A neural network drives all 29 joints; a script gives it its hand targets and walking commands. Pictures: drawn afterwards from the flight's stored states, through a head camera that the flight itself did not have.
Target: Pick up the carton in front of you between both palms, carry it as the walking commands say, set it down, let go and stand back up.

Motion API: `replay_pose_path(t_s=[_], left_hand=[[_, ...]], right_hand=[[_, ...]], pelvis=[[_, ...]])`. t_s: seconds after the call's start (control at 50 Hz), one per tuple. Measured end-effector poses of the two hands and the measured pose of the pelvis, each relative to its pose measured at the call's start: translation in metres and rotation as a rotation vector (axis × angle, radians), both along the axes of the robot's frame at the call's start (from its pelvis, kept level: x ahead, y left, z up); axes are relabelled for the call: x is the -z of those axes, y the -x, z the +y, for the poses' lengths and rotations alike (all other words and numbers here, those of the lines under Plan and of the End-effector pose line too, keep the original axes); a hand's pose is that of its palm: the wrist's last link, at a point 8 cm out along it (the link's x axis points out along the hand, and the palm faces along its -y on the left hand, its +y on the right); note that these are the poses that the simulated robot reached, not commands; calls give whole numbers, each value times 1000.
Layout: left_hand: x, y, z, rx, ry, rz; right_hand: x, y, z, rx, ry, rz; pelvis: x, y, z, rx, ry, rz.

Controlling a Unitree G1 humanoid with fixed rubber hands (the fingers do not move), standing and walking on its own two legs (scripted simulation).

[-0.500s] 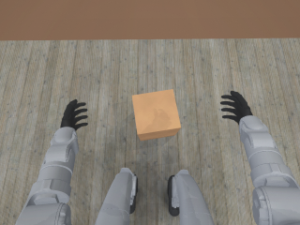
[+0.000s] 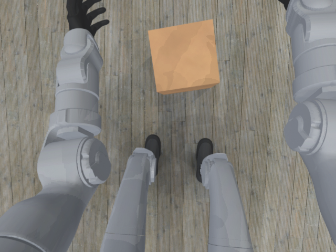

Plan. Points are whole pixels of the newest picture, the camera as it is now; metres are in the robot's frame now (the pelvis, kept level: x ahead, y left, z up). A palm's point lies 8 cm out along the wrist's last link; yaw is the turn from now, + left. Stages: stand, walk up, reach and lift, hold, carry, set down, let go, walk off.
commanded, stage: reach and lift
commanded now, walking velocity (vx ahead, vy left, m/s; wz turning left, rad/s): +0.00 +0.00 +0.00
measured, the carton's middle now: (183, 63) +0.53 +0.02 -0.52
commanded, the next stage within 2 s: none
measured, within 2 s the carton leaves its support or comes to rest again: leaves its support in 1.66 s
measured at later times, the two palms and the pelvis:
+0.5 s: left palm (119, 61) +0.49 +0.21 -0.33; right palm (250, 45) +0.55 -0.17 -0.34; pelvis -0.02 +0.01 -0.18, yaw +2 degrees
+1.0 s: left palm (133, 65) +0.50 +0.20 -0.46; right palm (234, 55) +0.55 -0.16 -0.46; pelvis -0.03 +0.01 -0.28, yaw +2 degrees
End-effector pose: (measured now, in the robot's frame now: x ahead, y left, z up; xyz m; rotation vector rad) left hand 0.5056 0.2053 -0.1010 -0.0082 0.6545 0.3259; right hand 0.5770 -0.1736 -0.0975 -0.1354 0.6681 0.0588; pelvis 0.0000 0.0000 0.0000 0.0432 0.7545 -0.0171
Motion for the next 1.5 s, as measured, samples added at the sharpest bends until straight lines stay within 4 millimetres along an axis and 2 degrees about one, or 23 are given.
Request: replay_pose_path(t_s=[0.1, 0.2, 0.32, 0.4, 0.48, 0.56, 0.64, 0.74, 0.88, 0.98, 1.06, 1.18, 1.28, 1.36, 1.5], left_hand=[[25, 0, 0, -1, 0, 9], [65, 4, 1, 2, 6, 31], [134, 8, 0, 19, 12, 48], [182, 10, 0, 27, 7, 46], [222, 12, 2, 27, 5, 38], [251, 12, 3, 27, 10, 37], [276, 13, 1, 29, 20, 56], [309, 13, -3, 42, 28, 87], [352, 10, -6, 55, 28, 106], [358, 4, -7, 63, 22, 90], [353, -1, -13, 71, 26, 68], [348, 4, -19, 72, 34, 86], [347, 8, -22, 80, 38, 86], [346, 4, -34, 108, 59, 75], [344, -1, -36, 80, 57, 88]], right_hand=[[28, -2, 3, 10, -6, 7], [70, 7, 9, 27, -14, 34], [141, 20, 7, 57, 2, 49], [190, 25, 2, 72, 14, 36], [230, 26, 0, 76, 17, 17], [259, 25, 2, 73, 12, 9], [281, 23, 6, 67, 6, 25], [311, 23, 12, 61, -1, 56], [356, 23, 13, 62, 0, 66], [367, 24, 12, 63, 5, 50], [361, 22, 13, 61, 1, 27], [351, 24, 16, 58, -6, 38], [351, 28, 24, 44, -12, 48], [353, 29, 40, 15, -31, 50], [350, 25, 42, 7, -7, 66]], pelvis=[[5, -15, 0, -1, -6, 73], [29, -21, 2, -2, -11, 143], [82, -14, 8, -8, -11, 183], [125, -2, 12, -11, -12, 165], [167, 12, 14, -12, -16, 114], [202, 26, 15, -15, -20, 48], [226, 36, 14, -17, -22, -8], [248, 42, 12, -20, -21, -56], [270, 41, 11, -21, -21, -113], [278, 34, 11, -25, -20, -141], [282, 30, 12, -26, -20, -136], [281, 30, 13, -25, -21, -118], [277, 34, 12, -25, -22, -114], [275, 38, 11, -27, -23, -124], [277, 39, 11, -27, -24, -143]])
